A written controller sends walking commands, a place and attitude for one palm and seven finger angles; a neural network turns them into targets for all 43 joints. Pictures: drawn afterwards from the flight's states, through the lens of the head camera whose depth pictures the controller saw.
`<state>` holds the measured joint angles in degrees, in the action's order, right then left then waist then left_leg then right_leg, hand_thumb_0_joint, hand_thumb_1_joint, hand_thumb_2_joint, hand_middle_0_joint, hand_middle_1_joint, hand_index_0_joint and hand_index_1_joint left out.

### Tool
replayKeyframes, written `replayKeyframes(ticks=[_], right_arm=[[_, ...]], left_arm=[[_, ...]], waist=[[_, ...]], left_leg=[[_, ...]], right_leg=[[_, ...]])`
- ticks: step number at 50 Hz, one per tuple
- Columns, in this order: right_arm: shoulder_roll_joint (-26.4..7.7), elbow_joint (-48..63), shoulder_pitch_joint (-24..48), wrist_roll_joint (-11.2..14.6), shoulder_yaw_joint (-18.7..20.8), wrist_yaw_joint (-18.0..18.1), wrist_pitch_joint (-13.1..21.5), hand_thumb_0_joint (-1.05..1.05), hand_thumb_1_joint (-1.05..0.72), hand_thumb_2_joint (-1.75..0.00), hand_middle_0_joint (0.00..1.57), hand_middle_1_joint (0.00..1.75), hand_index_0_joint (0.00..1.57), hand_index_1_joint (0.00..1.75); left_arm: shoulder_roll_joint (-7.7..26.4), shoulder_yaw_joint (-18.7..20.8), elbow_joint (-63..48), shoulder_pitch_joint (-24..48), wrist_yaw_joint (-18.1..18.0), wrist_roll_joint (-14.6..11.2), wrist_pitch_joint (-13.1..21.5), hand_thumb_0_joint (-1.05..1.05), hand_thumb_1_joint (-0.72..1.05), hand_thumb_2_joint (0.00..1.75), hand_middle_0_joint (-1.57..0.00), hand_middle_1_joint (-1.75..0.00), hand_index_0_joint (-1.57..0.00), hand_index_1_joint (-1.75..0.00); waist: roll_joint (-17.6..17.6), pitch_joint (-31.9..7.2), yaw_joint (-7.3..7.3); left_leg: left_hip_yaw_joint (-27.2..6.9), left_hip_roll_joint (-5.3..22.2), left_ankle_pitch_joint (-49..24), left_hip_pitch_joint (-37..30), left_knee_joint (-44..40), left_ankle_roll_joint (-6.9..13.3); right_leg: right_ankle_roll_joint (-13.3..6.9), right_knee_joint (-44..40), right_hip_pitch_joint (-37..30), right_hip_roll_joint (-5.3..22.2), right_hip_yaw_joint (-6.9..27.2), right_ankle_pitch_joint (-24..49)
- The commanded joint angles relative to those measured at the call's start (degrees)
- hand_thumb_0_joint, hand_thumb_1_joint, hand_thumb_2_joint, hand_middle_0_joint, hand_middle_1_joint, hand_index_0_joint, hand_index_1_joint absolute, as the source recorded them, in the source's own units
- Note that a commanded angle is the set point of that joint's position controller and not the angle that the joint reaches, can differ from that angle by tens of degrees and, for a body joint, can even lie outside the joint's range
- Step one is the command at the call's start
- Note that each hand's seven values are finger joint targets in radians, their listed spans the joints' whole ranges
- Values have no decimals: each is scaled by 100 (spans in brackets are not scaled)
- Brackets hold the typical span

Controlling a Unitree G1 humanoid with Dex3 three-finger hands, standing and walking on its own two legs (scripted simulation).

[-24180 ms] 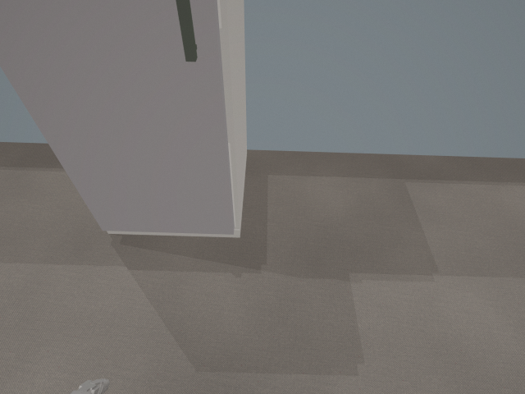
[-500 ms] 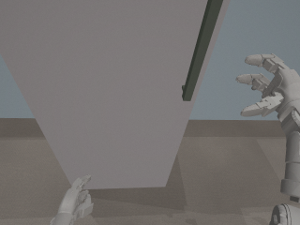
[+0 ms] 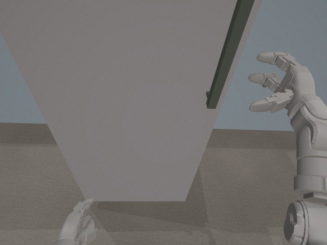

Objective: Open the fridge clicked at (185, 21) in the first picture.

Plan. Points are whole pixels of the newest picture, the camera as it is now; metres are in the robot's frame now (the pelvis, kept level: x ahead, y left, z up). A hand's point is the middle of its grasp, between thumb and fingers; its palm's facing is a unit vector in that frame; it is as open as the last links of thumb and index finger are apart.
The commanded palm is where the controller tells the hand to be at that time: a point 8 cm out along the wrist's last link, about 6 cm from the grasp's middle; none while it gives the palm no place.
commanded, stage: move the hooked fingers beside the handle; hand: right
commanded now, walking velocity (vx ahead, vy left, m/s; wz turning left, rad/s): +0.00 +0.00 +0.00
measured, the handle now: (223, 55) +0.48 -0.10 +0.26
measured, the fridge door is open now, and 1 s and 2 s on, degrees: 0 0 0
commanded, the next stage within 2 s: feel for the door with the fingertips in 1.08 s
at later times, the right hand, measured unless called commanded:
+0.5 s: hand (251, 76) +0.43 -0.16 +0.24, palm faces -0.04 +1.00 -0.03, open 14.0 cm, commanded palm +0.39 -0.21 +0.24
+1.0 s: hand (248, 77) +0.41 -0.15 +0.25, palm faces -0.03 +1.00 -0.04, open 14.0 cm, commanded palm +0.39 -0.20 +0.24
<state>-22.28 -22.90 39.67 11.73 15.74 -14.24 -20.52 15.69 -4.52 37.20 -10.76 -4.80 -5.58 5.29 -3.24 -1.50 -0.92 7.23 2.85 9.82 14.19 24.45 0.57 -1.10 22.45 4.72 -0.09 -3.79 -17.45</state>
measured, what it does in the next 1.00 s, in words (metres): stands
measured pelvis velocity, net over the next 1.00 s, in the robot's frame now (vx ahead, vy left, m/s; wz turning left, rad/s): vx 0.00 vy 0.00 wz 0.02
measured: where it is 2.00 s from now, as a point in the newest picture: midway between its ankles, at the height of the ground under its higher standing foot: outside the picture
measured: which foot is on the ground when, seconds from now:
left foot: down 0.00-1.00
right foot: down 0.00-1.00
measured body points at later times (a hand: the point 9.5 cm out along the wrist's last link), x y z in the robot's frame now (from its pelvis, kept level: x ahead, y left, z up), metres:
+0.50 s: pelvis +0.00 -0.01 +0.00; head +0.00 +0.02 +0.45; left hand +0.13 +0.24 -0.11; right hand +0.42 -0.22 +0.25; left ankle +0.04 +0.11 -0.74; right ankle -0.06 -0.10 -0.74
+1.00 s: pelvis +0.00 +0.00 +0.00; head -0.02 +0.02 +0.45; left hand +0.16 +0.23 -0.09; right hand +0.41 -0.20 +0.25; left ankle +0.04 +0.11 -0.74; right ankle -0.06 -0.10 -0.74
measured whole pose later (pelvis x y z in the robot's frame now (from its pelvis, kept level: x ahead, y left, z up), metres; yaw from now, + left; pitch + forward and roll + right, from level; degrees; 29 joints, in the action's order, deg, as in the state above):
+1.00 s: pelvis +0.00 +0.00 +0.00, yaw +1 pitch +0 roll +0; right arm -17.8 -27.3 43.3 9.8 14.0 -9.2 -16.4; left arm 14.4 -4.2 36.5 -11.5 -3.8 -4.7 3.6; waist -3.3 -2.2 -0.3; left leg 6.1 2.7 8.8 14.6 23.6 0.5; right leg -1.2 21.0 4.4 -0.3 -4.8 -16.5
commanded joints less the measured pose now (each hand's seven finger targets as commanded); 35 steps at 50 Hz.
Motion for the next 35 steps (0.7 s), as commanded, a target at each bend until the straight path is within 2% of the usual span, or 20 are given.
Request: replayKeyframes(ticks=[1, 5, 6, 7, 10, 11, 13, 14, 16, 18, 20, 21, 23, 25, 28, 29, 30, 31, 33, 35], right_arm=[[-1350, 840, 2950, 68, 323, 62, 591, 0, 50, -30, 30, 120, 30, 120], [-1080, 529, 3346, 28, 123, 148, 716, 0, 50, -30, 30, 120, 30, 120], [-1310, 430, 3173, 2, 333, 178, 738, 0, 50, -30, 30, 120, 30, 120], [-1363, 508, 3293, -8, 376, 187, 786, 0, 50, -30, 30, 120, 30, 120], [-1143, 297, 3463, -41, 208, 252, 866, 0, 50, -30, 30, 120, 30, 120], [-1307, 189, 3364, -75, 326, 272, 891, 0, 50, -30, 30, 120, 30, 120], [-1170, 291, 3552, -86, 233, 285, 969, 0, 50, -30, 30, 120, 30, 120], [-1171, 356, 3565, -83, 249, 300, 1011, 0, 50, -30, 30, 120, 30, 120], [-1344, 421, 3336, -117, 399, 313, 1054, 0, 50, -30, 30, 120, 30, 120], [-1215, 699, 3222, -95, 368, 306, 1082, 0, 50, -30, 30, 120, 30, 120], [-992, 598, 3093, -37, 270, 303, 1016, 0, 50, -30, 30, 120, 30, 120], [-1178, 654, 2880, -61, 422, 306, 996, 0, 50, -30, 30, 120, 30, 120], [-1104, 1077, 2896, -56, 374, 312, 950, 0, 50, -30, 30, 120, 30, 120], [-839, 1215, 2874, -33, 189, 334, 873, 0, 50, -30, 30, 120, 30, 120], [-881, 1142, 2889, -23, 203, 381, 725, 0, 50, -30, 30, 120, 30, 120], [-716, 1189, 3057, -22, 41, 393, 703, 0, 50, -30, 30, 120, 30, 120], [-670, 1205, 3183, -19, 8, 426, 696, 0, 50, -30, 30, 120, 30, 120], [-824, 1352, 3180, -45, 96, 461, 717, 0, 50, -30, 30, 120, 30, 120], [-724, 1425, 3374, -62, 4, 497, 730, 0, 50, -30, 30, 120, 30, 120], [-615, 1239, 3302, -50, -50, 514, 702, 0, 50, -30, 30, 120, 30, 120]], left_arm=[[639, 257, -831, 545, -30, 37, 318, 0, 90, 90, -20, -30, -20, -30], [638, 275, -753, 376, -27, 45, 347, 0, 90, 90, -20, -30, -20, -30], [658, 302, -758, 343, -8, 62, 331, 0, 90, 90, -20, -30, -20, -30], [665, 295, -777, 340, -4, 68, 330, 0, 90, 90, -20, -30, -20, -30], [647, 311, -727, 246, -1, 68, 333, 0, 90, 90, -20, -30, -20, -30], [681, 324, -707, 206, 4, 82, 309, 0, 90, 90, -20, -30, -20, -30], [660, 324, -721, 161, 20, 86, 320, 0, 90, 90, -20, -30, -20, -30], [660, 338, -717, 138, 28, 86, 325, 0, 90, 90, -20, -30, -20, -30], [684, 356, -742, 122, 49, 109, 299, 0, 90, 90, -20, -30, -20, -30], [645, 352, -805, 173, 78, 101, 303, 0, 90, 90, -20, -30, -20, -30], [656, 366, -771, 167, 93, 93, 301, 0, 90, 90, -20, -30, -20, -30], [680, 385, -788, 192, 100, 96, 272, 0, 90, 90, -20, -30, -20, -30], [648, 363, -863, 270, 120, 87, 263, 0, 90, 90, -20, -30, -20, -30], [622, 371, -856, 305, 128, 83, 261, 0, 90, 90, -20, -30, -20, -30], [623, 353, -811, 353, 107, 68, 224, 0, 90, 90, -20, -30, -20, -30], [613, 344, -811, 389, 91, 65, 226, 0, 90, 90, -20, -30, -20, -30], [596, 344, -789, 372, 78, 75, 245, 0, 90, 90, -20, -30, -20, -30], [610, 349, -815, 401, 76, 85, 238, 0, 90, 90, -20, -30, -20, -30], [558, 319, -805, 437, 61, 95, 253, 0, 90, 90, -20, -30, -20, -30], [544, 298, -771, 446, 57, 95, 241, 0, 90, 90, -20, -30, -20, -30]], waist=[[309, -1588, 68], [274, -1621, 166], [498, -1723, 78], [352, -1887, 75], [378, -1774, 155], [470, -1758, 98], [232, -1855, 128], [280, -1959, 132], [267, -2071, 41], [134, -2119, 12], [358, -1878, 51], [486, -1892, -22], [152, -1937, -32], [195, -1878, 25], [314, -1650, 46], [295, -1632, 107], [332, -1643, 136], [375, -1746, 71], [68, -1869, 110], [233, -1747, 125]], left_leg=[[-463, -43, -1348, -1177, -137, 158], [-434, -52, -1487, -1095, -95, 175], [-454, -57, -1549, -1233, -104, 168], [-475, -41, -1669, -1332, -71, 170], [-465, -50, -1630, -1197, -69, 165], [-469, -52, -1643, -1246, -79, 176], [-480, -48, -1773, -1266, -51, 190], [-469, -51, -1851, -1300, -29, 186], [-472, -51, -1970, -1431, -16, 197], [-477, -50, -2100, -1500, 7, 198], [-444, -73, -2016, -1358, -23, 188], [-440, -81, -2013, -1429, -37, 192], [-454, -72, -2053, -1452, -17, 199], [-435, -82, -2023, -1358, -33, 182], [-422, -108, -1721, -1214, -91, 178], [-431, -107, -1602, -1139, -108, 170], [-420, -113, -1580, -1109, -106, 170], [-429, -111, -1557, -1197, -108, 181], [-453, -100, -1659, -1210, -90, 188], [-426, -109, -1651, -1180, -86, 188]], right_leg=[[-39, -268, 257, 34, 398, 1737], [-10, -266, 243, 54, 422, 1880], [-27, -266, 272, 73, 409, 1945], [-27, -271, 251, 55, 382, 2018], [-17, -266, 280, 79, 383, 1984], [-24, -277, 321, 94, 382, 2026], [3, -283, 251, 91, 377, 2173], [10, -258, 204, 99, 376, 2269], [25, -270, 167, 119, 369, 2476], [56, -270, 113, 124, 360, 2658], [46, -287, 168, 143, 356, 2543], [29, -301, 170, 154, 352, 2586], [72, -319, 118, 134, 343, 2684], [75, -296, 71, 136, 329, 2650], [55, -334, 162, 126, 347, 2254], [31, -331, 135, 108, 337, 2094], [25, -314, 112, 103, 353, 2063], [25, -322, 78, 104, 378, 2117], [55, -291, -36, 69, 368, 2205], [65, -290, 21, 78, 382, 2189]])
